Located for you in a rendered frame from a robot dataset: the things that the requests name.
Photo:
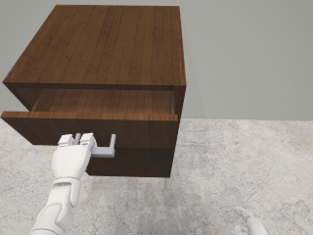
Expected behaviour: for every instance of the left robot hand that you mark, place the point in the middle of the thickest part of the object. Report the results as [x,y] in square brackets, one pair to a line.
[72,160]

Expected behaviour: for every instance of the cabinet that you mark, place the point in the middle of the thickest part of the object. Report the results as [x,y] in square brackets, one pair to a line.
[108,47]

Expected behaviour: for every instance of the handle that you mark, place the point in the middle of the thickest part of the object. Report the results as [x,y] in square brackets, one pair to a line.
[99,152]

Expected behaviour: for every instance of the left robot forearm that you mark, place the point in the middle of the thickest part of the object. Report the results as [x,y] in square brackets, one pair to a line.
[57,216]

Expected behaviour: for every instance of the right robot hand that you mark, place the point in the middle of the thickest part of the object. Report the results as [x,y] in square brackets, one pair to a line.
[254,225]

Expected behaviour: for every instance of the drawer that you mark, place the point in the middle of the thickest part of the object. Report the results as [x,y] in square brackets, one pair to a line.
[138,118]

